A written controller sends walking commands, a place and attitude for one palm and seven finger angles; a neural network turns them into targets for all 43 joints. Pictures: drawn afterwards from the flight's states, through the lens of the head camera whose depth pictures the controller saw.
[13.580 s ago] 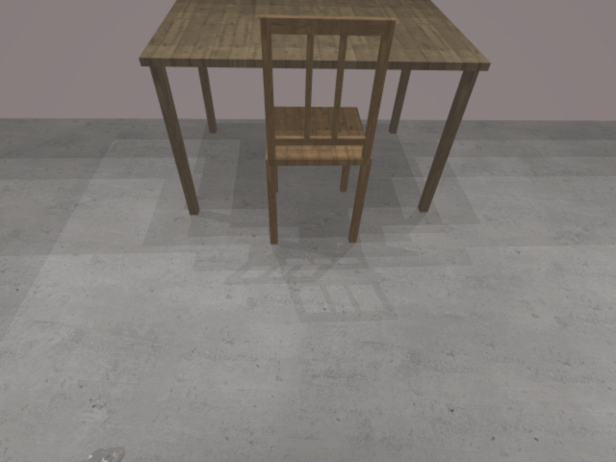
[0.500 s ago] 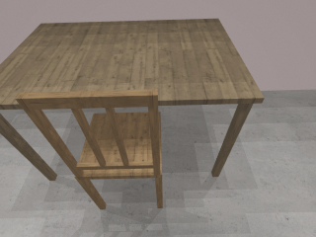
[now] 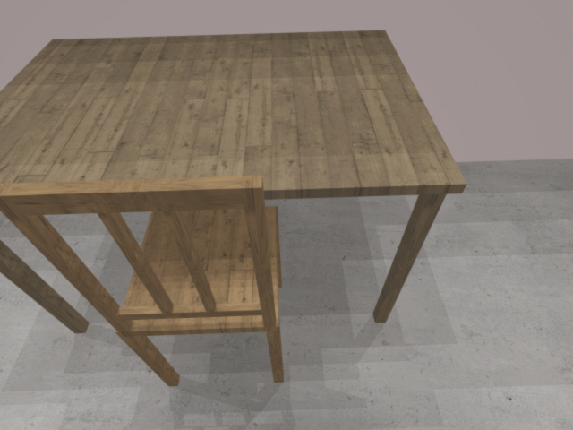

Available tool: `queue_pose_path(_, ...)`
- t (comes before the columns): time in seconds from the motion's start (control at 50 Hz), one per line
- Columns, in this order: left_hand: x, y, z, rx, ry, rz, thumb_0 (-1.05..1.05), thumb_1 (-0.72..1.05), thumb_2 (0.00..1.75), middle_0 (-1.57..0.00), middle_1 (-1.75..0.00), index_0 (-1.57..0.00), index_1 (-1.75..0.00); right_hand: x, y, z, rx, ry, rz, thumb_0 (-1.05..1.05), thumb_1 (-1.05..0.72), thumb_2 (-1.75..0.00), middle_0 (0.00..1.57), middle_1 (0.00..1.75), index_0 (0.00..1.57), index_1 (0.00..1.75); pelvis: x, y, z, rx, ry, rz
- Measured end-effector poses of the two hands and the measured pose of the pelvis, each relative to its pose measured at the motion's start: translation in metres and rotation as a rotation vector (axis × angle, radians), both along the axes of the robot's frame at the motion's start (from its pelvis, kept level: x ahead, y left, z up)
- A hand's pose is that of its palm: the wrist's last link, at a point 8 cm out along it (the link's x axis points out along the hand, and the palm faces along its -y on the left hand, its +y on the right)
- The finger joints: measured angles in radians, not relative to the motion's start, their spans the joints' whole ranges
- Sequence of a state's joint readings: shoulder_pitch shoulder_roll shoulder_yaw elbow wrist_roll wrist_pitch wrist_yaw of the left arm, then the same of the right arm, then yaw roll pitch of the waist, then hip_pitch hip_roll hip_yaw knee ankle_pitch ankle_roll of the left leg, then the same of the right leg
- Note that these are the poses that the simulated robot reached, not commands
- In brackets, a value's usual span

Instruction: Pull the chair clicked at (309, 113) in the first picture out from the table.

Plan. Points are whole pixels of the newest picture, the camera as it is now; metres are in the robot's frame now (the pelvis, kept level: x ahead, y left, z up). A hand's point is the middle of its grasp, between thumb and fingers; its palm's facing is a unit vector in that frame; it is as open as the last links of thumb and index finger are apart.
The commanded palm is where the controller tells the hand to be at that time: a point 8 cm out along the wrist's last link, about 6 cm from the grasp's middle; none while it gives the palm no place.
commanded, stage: come to a stop and stand still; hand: left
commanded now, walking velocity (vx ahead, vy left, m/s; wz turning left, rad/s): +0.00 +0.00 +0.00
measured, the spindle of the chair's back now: (142, 268) +0.39 +0.29 -0.06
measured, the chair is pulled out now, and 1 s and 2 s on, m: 0.00 0.00 0.00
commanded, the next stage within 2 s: look again from close up in 0.54 s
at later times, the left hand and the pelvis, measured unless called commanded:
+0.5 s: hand out of the picture +0.01 +0.14 -0.17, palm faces +0.02 -0.98 -0.21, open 7.3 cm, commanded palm none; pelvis +0.00 -0.03 +0.00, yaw +1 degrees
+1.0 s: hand out of the picture -0.02 +0.12 -0.17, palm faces +0.03 -0.98 -0.18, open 7.4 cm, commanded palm none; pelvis -0.01 -0.04 +0.00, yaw +1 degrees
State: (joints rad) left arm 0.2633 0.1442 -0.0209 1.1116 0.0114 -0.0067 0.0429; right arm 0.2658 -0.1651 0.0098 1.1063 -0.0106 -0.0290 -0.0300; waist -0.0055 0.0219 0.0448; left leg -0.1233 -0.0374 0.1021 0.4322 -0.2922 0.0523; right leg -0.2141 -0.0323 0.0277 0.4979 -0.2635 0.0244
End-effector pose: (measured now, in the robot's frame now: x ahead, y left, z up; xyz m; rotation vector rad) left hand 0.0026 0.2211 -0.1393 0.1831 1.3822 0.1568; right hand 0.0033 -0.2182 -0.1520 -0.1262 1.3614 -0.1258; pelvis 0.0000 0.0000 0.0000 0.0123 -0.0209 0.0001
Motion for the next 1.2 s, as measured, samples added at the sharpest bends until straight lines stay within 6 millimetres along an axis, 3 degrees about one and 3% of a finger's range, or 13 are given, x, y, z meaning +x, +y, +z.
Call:
queue_pose_path(0.24,0.01,-0.015,0.001,0.003,-0.016,-0.002,0.01,0.93,0.9,-0.2,-0.3,-0.2,-0.3,0.005,-0.017,0.002,-0.001,0.012,0.002,0.0,-0.91,-0.9,0.2,0.3,0.2,0.3,0.005,-0.018,0.002,-0.001,0.001,0.005)
queue_pose_path(0.5,-0.002,-0.031,0.001,-0.006,-0.004,0.012,0.01,0.92,0.9,-0.2,-0.3,-0.2,-0.3,-0.007,-0.025,0.002,0.011,0.046,0.0,0.0,-0.91,-0.9,0.2,0.3,0.2,0.3,0.004,-0.031,0.003,-0.002,-0.002,0.012)
queue_pose_path(0.86,-0.024,-0.046,-0.001,-0.033,0.023,0.027,0.01,0.92,0.9,-0.2,-0.3,-0.2,-0.3,-0.029,-0.024,0.003,0.023,0.078,-0.011,0.0,-0.91,-0.9,0.2,0.3,0.19,0.3,-0.004,-0.037,0.003,-0.003,-0.005,0.012)
queue_pose_path(1.2,-0.034,-0.048,-0.002,-0.043,0.032,0.029,0.01,0.91,0.9,-0.2,-0.3,-0.2,-0.3,-0.043,-0.016,0.003,0.035,0.094,-0.025,0.0,-0.91,-0.9,0.2,0.3,0.19,0.3,-0.011,-0.035,0.003,-0.004,-0.001,0.008)
